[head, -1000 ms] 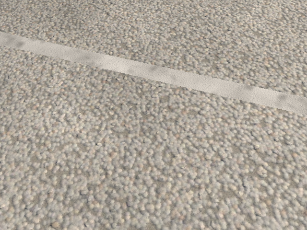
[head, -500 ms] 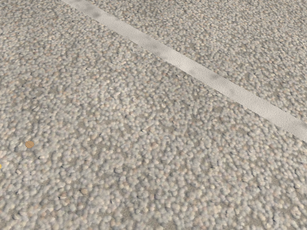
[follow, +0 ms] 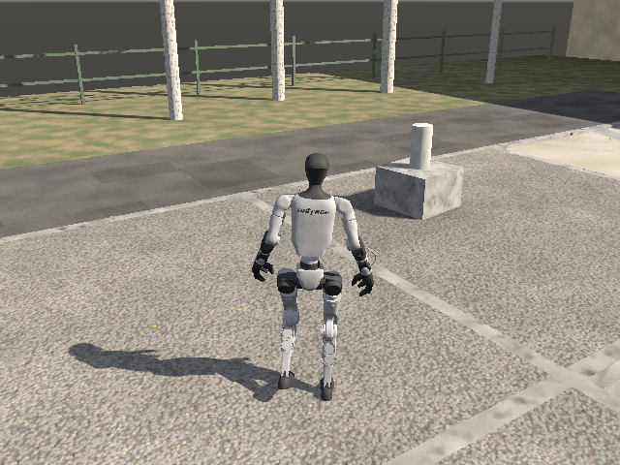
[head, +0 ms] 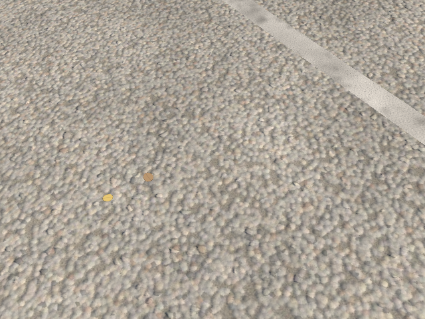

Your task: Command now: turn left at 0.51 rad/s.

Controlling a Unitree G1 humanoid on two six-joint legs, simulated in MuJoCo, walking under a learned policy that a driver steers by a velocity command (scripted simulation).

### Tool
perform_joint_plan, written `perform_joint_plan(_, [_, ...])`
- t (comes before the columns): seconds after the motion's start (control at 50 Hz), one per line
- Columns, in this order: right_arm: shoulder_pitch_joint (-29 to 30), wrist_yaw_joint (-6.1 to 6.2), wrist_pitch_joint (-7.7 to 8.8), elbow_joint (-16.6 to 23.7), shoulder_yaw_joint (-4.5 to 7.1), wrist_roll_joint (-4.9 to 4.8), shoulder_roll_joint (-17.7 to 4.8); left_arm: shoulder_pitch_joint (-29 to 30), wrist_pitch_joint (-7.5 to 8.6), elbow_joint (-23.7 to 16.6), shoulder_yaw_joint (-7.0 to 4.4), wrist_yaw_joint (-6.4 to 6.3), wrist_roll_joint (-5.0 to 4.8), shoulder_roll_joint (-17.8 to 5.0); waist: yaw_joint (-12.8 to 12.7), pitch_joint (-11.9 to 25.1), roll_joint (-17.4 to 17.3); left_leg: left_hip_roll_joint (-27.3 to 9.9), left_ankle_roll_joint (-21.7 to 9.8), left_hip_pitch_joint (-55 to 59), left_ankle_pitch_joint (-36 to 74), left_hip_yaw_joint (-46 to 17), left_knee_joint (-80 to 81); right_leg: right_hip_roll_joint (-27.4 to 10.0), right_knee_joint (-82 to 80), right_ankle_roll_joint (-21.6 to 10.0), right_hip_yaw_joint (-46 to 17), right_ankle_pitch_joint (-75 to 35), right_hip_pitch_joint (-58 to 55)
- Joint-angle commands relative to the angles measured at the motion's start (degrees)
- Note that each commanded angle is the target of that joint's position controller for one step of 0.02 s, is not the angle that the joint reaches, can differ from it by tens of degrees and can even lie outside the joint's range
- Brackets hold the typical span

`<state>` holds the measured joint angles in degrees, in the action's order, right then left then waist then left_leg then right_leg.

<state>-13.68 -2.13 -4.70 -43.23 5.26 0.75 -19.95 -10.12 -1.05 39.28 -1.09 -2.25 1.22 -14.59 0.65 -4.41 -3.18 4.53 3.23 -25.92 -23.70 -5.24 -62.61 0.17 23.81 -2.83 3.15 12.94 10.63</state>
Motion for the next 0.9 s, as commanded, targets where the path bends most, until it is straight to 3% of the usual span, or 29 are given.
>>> perform_joint_plan(0.02, [2.5,-0.21,0.26,4.3,0.22,-0.08,-2.8,-3.9,0.88,-1.4,-2.83,-0.02,0.08,-9.3,-2.8,4.8,11.5,-0.6,0.5,-5.3,-1.5,1.4,4.4,-14.5,-4.8,-9.8,-10.1,-24.5,-10.5])
perform_joint_plan(0.08, [3.1,0.01,0.22,4.4,-0.78,-0.28,-1.1,-3.2,1.10,-0.7,-3.09,0.75,0.17,-9.9,-2.5,5.5,12.4,-1.3,-0.9,1.4,-3.5,3.2,13.6,-14.8,-3.5,-9.9,-8.6,-25.3,-7.8])
perform_joint_plan(0.14, [4.1,0.04,0.64,4.5,-1.52,-0.06,-1.3,-4.6,0.76,0.5,-3.67,1.97,0.77,-11.5,-3.5,6.0,14.4,-0.8,-3.3,8.7,-4.9,7.1,23.3,-14.4,-6.9,-9.6,-10.0,-0.8,-3.2])
perform_joint_plan(0.18, [1.2,0.08,1.56,2.8,-2.16,0.36,-0.1,-4.1,0.11,1.4,-3.68,2.58,0.33,-11.1,-0.6,3.4,12.1,-0.3,-5.9,18.6,2.1,8.9,36.3,-13.1,-6.2,-8.0,-9.4,11.1,4.3])
perform_joint_plan(0.2, [-2.7,0.50,2.34,0.7,-2.44,0.66,0.3,-4.2,0.04,1.8,-3.23,2.64,0.06,-9.4,1.5,3.0,8.9,0.1,-7.2,26.9,5.0,8.4,42.4,-11.4,-3.2,-6.1,-7.6,15.1,10.5])
perform_joint_plan(0.22, [-7.9,0.97,3.34,-1.1,-2.19,1.25,-2.0,-4.1,0.34,1.4,-2.12,2.78,0.34,-5.4,3.7,4.3,-0.8,-8.4,-8.5,36.0,-2.9,-4.0,48.2,-7.4,7.4,-3.2,-2.6,18.9,19.3])
perform_joint_plan(0.24, [-11.6,1.27,3.97,-0.7,-0.43,1.06,-10.0,0.8,0.74,-2.7,-0.98,3.08,0.34,-2.2,6.2,2.9,-14.2,-24.4,-14.5,35.9,-19.1,-29.0,56.3,0.8,21.5,0.1,4.1,21.8,32.4])
perform_joint_plan(0.26, [-11.0,1.77,4.33,-1.8,-0.25,1.41,-9.6,3.9,0.66,-2.9,-2.72,2.80,1.19,-8.8,6.4,-3.7,-6.4,-25.9,-18.0,27.2,-16.1,-29.4,56.9,-2.3,27.3,-0.2,-2.5,17.8,32.8])
perform_joint_plan(0.28, [-7.4,1.94,4.88,-1.4,-1.37,1.11,-6.3,2.1,0.93,-1.8,-3.16,3.51,0.26,-9.3,3.3,-5.2,-4.7,-22.6,-17.7,25.7,-14.9,-24.9,56.8,-3.3,29.2,-0.3,-4.1,12.7,31.9])
perform_joint_plan(0.3, [-4.8,2.02,5.47,-1.1,-1.98,0.83,-4.2,-0.4,1.48,-0.1,-3.23,4.17,-0.14,-9.3,1.4,-5.2,-4.3,-19.6,-15.9,25.6,-10.5,-20.1,57.5,-3.9,29.1,-0.1,-4.2,8.8,30.8])
perform_joint_plan(0.36, [-4.9,2.11,7.45,-2.0,-2.65,0.36,-2.2,-3.2,1.86,3.1,-3.29,5.05,1.19,-8.2,0.2,-1.5,-3.2,-14.8,-14.4,27.9,7.9,-10.5,56.9,-4.0,32.3,1.1,-2.3,1.3,28.4])
perform_joint_plan(0.42, [-8.6,1.75,8.33,-4.3,-2.51,-0.08,-2.2,0.2,1.67,2.4,-3.00,5.24,1.03,-6.6,1.0,-1.7,-2.0,-14.7,-15.2,28.8,14.9,-7.5,57.0,-4.6,32.1,2.5,-1.5,-2.0,31.7])
perform_joint_plan(0.5, [-12.0,1.89,8.57,-6.9,-2.67,0.18,-1.7,7.1,1.76,0.3,-2.39,5.36,0.99,-5.0,2.7,-3.6,-2.0,-14.6,-15.6,28.6,20.8,-5.3,57.0,-4.4,25.0,3.6,-0.2,-5.2,33.3])
perform_joint_plan(0.6, [-14.3,2.56,9.08,-9.9,-2.54,0.34,-3.1,12.2,2.27,-2.1,-1.65,5.36,0.69,-4.2,2.9,-4.3,-2.3,-16.6,-14.8,29.6,33.8,-3.6,54.7,-2.5,14.1,0.6,1.3,-5.4,26.7])
perform_joint_plan(0.64, [-12.6,2.85,9.17,-10.4,-2.49,0.41,-3.8,9.1,2.51,-1.5,-1.85,4.75,0.53,-4.6,0.5,-2.8,-2.4,-17.0,-13.4,29.5,44.7,-2.2,51.0,-0.7,11.0,-1.6,2.1,-3.2,19.5])
perform_joint_plan(0.66, [-11.9,2.93,9.22,-10.7,-2.39,0.54,-4.4,4.8,2.66,-0.2,-2.30,4.11,0.41,-5.4,-1.7,-0.1,-2.5,-16.6,-12.4,29.3,55.1,-1.1,45.7,1.3,10.0,-2.7,2.7,-1.7,12.7])
perform_joint_plan(0.68, [-11.4,2.89,9.04,-11.0,-2.27,0.56,-4.8,-3.0,3.06,2.4,-2.97,3.42,0.36,-6.4,-5.4,4.5,-1.4,-15.2,-11.4,28.2,61.7,0.6,35.9,3.3,7.0,-3.9,3.3,-2.0,2.9])
perform_joint_plan(0.7, [-11.3,2.81,9.11,-10.9,-2.49,0.35,-4.5,-12.8,3.70,5.5,-3.83,2.56,1.01,-8.5,-9.4,10.4,0.5,-12.6,-10.4,20.5,54.7,2.6,22.8,0.6,5.3,-5.4,0.3,-2.0,-11.9])
perform_joint_plan(0.72, [-15.0,2.26,9.34,-8.8,-3.95,-1.13,1.0,-20.2,4.08,6.5,-5.40,1.80,2.44,-15.1,-9.5,19.2,11.4,-6.0,-8.0,3.9,29.2,5.7,1.7,-16.7,1.4,-10.0,-23.2,14.2,-28.3])
perform_joint_plan(0.74, [-15.9,2.23,9.45,-9.2,-3.22,-0.59,-0.3,-19.9,3.83,7.3,-5.32,2.53,0.98,-15.5,-7.7,22.0,16.2,1.8,-8.0,-5.0,-4.2,1.5,-10.8,-24.3,-9.2,-13.6,-46.5,14.7,-28.2])
perform_joint_plan(0.76, [-12.0,2.19,9.33,-8.5,-2.40,0.43,-2.6,-13.0,3.77,6.9,-4.83,2.82,-0.25,-13.1,-4.8,12.4,10.9,-2.3,-8.9,-9.0,-0.5,-1.4,-14.3,-22.2,-9.8,-13.1,-40.0,15.3,-20.0])
perform_joint_plan(0.78, [-9.1,1.71,9.58,-8.1,-2.59,0.56,-2.2,-7.9,4.05,6.0,-3.83,3.06,-0.49,-8.9,-3.3,6.5,6.3,-5.2,-9.2,-8.8,4.4,-0.2,-12.0,-20.1,-10.8,-12.4,-31.3,12.0,-12.0])
perform_joint_plan(0.8, [-7.9,1.40,9.51,-8.1,-2.83,0.49,-0.6,-5.6,4.49,6.2,-3.07,3.16,-0.22,-6.4,-1.7,3.2,5.2,-7.4,-9.3,-7.1,6.8,0.9,-8.2,-16.9,-12.7,-10.8,-24.8,7.0,-6.3])
perform_joint_plan(0.84, [-9.1,0.78,8.11,-8.9,-3.16,1.52,1.0,-5.2,5.46,7.7,-2.24,3.07,-0.18,-4.2,0.7,2.1,6.9,-9.0,-8.3,-2.8,8.4,2.0,-4.4,-13.1,-14.6,-9.1,-17.3,-1.7,-0.8])
perform_joint_plan(0.9, [-6.2,0.09,7.04,-8.1,-3.31,1.51,2.1,-8.8,6.74,10.3,-2.42,3.22,-0.65,-4.9,1.2,1.0,6.5,-10.0,-6.9,-5.9,11.5,4.0,-1.0,-12.0,-17.0,-9.9,-12.5,-9.2,-0.5])
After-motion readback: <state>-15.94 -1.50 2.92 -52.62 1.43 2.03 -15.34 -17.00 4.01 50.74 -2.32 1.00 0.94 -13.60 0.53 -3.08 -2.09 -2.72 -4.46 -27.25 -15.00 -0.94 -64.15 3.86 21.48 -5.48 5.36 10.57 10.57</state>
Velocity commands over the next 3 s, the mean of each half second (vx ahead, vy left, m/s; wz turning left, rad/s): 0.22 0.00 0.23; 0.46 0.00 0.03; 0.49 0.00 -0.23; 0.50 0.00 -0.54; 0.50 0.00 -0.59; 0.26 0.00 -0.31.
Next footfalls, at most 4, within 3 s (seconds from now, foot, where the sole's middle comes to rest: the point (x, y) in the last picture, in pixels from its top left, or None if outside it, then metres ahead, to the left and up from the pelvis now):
0.22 left None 0.01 0.12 -0.78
0.70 right None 0.36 -0.05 -0.78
1.24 left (194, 260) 0.65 0.15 -0.78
1.78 right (252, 193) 0.91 -0.07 -0.78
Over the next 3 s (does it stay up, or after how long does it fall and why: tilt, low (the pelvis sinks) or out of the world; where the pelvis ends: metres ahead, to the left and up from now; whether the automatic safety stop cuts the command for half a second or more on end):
stays up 1.25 -0.23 -0.01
